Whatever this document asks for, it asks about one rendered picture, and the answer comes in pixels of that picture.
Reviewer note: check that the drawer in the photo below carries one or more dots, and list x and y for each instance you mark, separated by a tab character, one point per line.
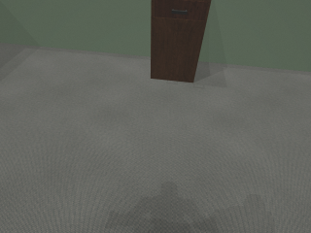
196	10

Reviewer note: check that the cabinet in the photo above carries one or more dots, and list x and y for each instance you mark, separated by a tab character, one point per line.
175	46

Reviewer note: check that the handle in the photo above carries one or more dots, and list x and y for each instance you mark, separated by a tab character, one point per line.
179	12

